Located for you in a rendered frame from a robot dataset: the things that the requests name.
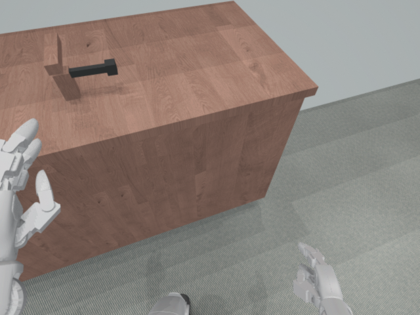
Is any left robot shin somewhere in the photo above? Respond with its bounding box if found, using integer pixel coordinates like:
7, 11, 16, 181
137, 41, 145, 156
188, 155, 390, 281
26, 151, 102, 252
168, 293, 184, 300

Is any robot right hand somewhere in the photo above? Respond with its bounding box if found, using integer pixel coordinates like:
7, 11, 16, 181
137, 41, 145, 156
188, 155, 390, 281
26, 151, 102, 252
293, 242, 343, 308

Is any robot left hand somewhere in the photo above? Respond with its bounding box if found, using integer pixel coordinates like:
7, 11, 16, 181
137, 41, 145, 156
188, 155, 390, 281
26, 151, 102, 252
0, 118, 60, 262

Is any tap lever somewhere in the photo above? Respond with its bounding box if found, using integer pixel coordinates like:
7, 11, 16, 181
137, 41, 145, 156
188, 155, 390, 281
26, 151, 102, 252
68, 58, 118, 78

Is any right robot forearm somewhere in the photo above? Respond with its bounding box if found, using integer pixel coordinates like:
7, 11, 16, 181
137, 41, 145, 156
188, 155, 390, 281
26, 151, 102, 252
319, 298, 353, 315

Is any counter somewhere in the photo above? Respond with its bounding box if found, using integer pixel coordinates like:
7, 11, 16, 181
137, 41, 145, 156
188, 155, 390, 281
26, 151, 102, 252
0, 1, 318, 282

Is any left robot thigh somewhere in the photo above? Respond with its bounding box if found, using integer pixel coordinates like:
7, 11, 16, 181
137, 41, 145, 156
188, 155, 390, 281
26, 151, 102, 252
148, 296, 190, 315

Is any left robot forearm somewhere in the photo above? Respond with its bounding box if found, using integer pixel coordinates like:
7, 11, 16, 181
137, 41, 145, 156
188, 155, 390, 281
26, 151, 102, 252
0, 261, 28, 315

